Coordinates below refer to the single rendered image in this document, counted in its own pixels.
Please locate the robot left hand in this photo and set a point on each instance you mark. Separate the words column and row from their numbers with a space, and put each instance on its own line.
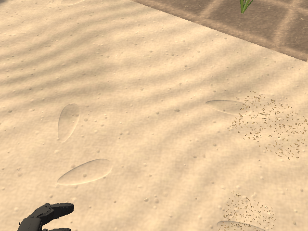
column 45, row 214

